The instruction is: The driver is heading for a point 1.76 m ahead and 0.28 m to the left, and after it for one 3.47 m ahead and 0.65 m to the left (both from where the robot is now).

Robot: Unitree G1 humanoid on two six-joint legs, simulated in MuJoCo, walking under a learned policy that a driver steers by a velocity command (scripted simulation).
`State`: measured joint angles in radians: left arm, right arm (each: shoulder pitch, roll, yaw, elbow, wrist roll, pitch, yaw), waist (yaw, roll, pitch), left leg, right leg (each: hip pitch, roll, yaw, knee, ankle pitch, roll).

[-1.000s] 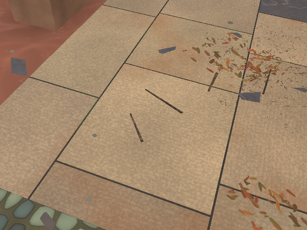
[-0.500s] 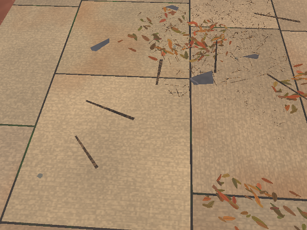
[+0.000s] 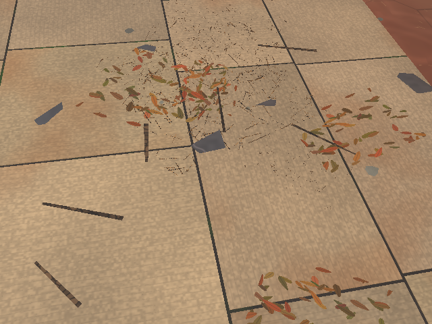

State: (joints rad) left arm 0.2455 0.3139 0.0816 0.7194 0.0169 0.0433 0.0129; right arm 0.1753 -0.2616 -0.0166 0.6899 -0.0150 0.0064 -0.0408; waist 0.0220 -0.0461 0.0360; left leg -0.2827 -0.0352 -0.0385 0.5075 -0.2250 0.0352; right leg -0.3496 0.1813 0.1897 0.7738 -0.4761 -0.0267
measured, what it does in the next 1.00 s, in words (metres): steps on the spot: right foot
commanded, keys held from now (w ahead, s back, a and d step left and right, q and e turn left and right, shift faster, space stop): no key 0.62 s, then s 0.38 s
